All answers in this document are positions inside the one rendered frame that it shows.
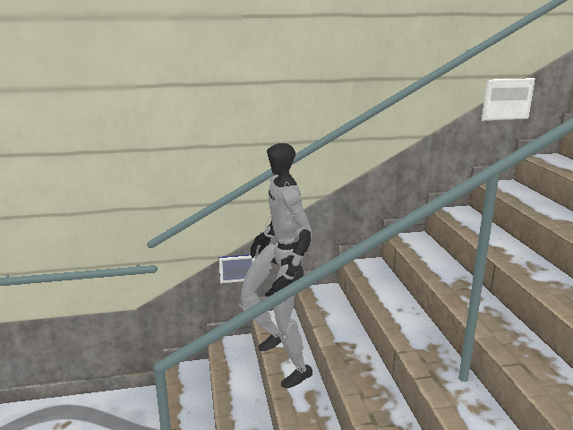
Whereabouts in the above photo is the robot left upper arm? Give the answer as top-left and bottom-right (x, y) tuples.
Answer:
(281, 187), (312, 240)

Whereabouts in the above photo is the right robot hand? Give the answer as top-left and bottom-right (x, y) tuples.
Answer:
(251, 232), (271, 258)

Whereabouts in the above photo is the robot right forearm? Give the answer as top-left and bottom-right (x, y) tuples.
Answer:
(264, 221), (275, 238)

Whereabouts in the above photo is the robot head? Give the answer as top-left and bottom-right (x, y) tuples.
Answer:
(267, 143), (297, 187)

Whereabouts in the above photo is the robot left forearm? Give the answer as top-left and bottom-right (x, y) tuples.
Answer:
(282, 229), (311, 280)

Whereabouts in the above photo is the left robot shin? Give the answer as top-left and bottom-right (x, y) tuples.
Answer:
(278, 322), (306, 373)

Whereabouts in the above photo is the left robot hand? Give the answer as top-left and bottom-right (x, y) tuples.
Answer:
(265, 275), (291, 297)

